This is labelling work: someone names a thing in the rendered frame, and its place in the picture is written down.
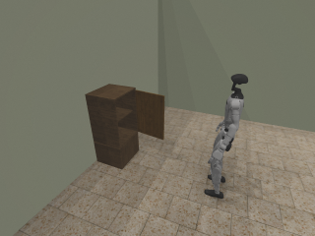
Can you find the left robot hand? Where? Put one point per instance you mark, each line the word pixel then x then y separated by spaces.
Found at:
pixel 217 155

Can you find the left robot forearm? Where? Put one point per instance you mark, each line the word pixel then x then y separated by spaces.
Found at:
pixel 228 137

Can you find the robot left upper arm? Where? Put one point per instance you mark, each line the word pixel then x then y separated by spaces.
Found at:
pixel 235 107

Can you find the robot left shin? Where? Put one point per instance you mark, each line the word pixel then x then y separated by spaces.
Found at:
pixel 216 178

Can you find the humanoid robot torso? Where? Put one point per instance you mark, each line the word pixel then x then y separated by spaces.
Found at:
pixel 227 115

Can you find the cupboard door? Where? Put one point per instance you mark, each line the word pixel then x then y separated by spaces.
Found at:
pixel 150 113

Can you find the right robot hand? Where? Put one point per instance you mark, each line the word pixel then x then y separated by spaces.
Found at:
pixel 221 126

